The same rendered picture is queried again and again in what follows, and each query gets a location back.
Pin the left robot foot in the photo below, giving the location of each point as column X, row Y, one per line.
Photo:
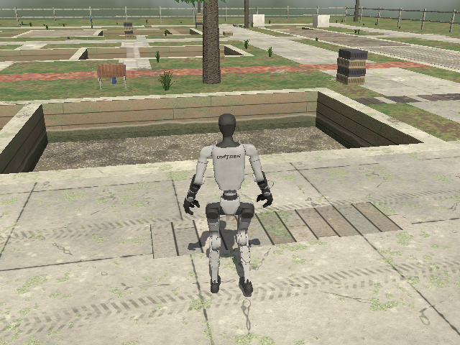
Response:
column 215, row 286

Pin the robot left forearm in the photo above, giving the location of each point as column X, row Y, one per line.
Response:
column 192, row 190

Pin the right robot hand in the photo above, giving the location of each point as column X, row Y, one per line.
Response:
column 269, row 199

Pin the left robot upper arm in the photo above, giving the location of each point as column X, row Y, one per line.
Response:
column 205, row 153

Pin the right robot upper arm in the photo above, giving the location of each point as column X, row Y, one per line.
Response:
column 251, row 151

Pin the left robot hand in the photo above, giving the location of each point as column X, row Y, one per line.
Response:
column 188, row 204

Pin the robot right forearm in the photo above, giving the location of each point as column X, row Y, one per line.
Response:
column 264, row 186

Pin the robot right thigh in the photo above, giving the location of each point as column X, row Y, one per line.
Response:
column 244, row 219

